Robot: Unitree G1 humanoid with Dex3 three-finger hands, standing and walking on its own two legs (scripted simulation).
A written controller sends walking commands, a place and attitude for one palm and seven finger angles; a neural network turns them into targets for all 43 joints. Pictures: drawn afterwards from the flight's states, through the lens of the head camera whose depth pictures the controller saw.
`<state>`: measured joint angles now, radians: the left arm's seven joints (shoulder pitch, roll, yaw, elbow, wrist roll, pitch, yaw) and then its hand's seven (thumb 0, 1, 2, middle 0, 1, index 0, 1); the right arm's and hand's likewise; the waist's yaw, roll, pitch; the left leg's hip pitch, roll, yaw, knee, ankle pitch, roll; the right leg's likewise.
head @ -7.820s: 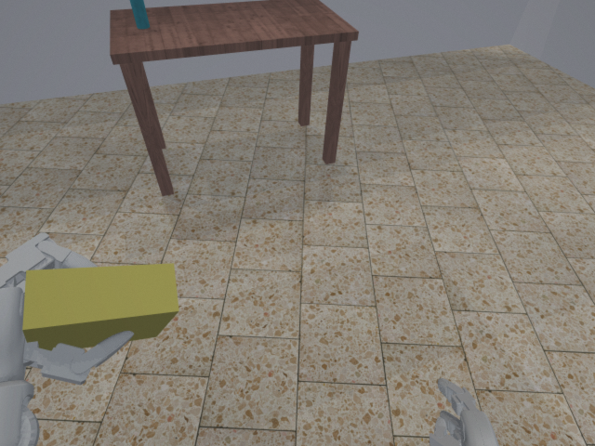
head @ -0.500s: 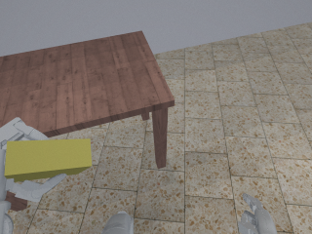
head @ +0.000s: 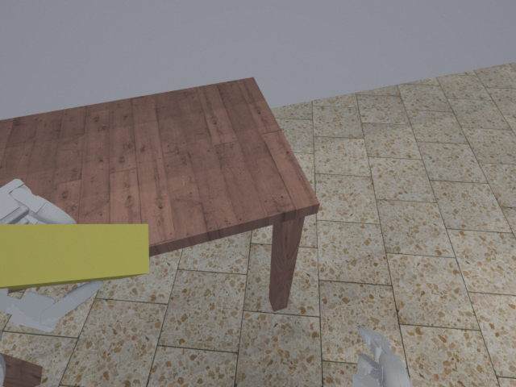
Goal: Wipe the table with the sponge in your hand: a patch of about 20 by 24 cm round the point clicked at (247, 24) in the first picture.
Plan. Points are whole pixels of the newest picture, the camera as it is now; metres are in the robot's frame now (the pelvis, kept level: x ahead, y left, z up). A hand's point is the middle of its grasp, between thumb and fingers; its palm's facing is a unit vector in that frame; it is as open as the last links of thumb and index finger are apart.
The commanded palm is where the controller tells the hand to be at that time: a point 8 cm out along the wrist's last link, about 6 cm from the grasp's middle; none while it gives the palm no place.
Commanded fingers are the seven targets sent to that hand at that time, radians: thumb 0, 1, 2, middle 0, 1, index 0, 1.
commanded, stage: take the last steps up to it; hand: left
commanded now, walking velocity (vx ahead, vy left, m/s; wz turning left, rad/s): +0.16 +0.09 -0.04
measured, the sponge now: (94, 256) +0.22 +0.20 +0.17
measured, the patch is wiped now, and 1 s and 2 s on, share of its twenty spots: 0.00 0.00 0.00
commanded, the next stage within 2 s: come to a stop and stand still in 0.14 s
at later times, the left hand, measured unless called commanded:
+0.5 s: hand (55, 213) +0.27 +0.26 +0.18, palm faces +0.34 -0.81 -0.48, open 9.6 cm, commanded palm +0.22 +0.30 +0.18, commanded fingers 0.00 0.10 1.30 -1.20 -1.60 -1.20 -1.60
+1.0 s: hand (66, 274) +0.20 +0.22 +0.17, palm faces +0.37 -0.82 -0.43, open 9.6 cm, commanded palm +0.15 +0.26 +0.18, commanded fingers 0.00 0.10 1.30 -1.20 -1.60 -1.20 -1.60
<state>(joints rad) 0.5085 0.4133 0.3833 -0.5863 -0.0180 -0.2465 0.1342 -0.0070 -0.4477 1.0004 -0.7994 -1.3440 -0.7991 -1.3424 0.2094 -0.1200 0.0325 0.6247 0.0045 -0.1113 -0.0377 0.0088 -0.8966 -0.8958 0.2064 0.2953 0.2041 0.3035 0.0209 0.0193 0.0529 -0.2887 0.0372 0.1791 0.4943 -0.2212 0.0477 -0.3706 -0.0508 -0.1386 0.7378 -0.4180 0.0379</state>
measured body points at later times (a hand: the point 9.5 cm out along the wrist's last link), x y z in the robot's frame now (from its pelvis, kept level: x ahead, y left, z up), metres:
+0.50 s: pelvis +0.04 +0.03 -0.01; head +0.07 +0.04 +0.44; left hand +0.24 +0.30 +0.21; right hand +0.21 -0.23 -0.08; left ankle +0.09 +0.15 -0.74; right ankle +0.01 -0.08 -0.73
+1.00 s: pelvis -0.01 -0.02 +0.01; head -0.02 -0.04 +0.46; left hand +0.17 +0.26 +0.19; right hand +0.13 -0.27 -0.10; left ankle -0.01 +0.12 -0.69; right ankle +0.01 -0.08 -0.74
